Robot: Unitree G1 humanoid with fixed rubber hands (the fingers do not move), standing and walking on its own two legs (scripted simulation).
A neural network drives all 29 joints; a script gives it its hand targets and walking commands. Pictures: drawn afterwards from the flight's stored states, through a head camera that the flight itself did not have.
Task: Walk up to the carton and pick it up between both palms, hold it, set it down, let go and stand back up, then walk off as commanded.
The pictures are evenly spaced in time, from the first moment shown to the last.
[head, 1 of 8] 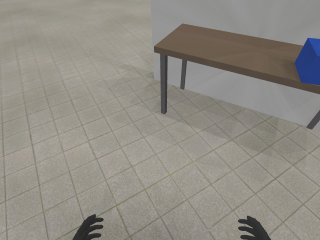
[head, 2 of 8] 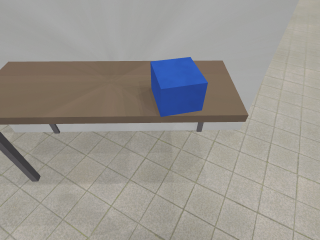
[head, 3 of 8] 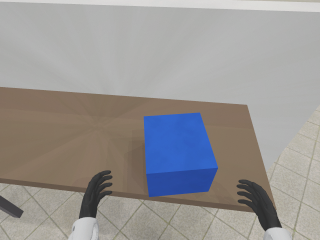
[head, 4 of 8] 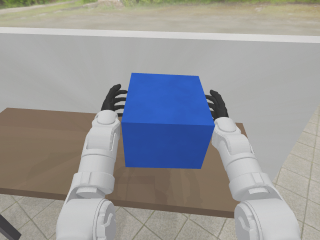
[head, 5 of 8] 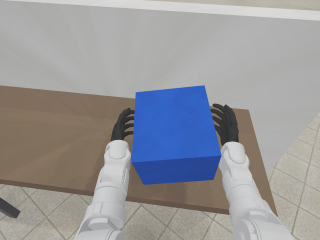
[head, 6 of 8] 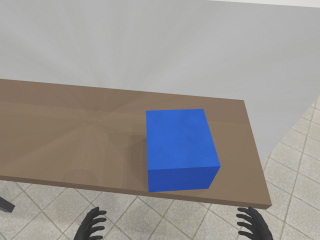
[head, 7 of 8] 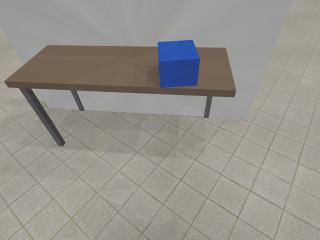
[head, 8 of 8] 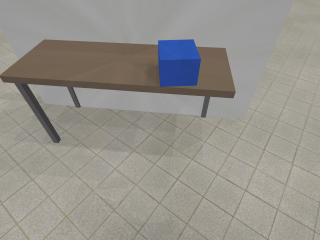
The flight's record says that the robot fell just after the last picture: no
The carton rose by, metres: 0.25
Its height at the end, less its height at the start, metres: +0.00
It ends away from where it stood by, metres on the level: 0.01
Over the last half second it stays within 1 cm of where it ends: yes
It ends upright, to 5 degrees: yes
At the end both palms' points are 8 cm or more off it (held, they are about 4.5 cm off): yes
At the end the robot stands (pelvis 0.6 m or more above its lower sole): yes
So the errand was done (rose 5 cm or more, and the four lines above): yes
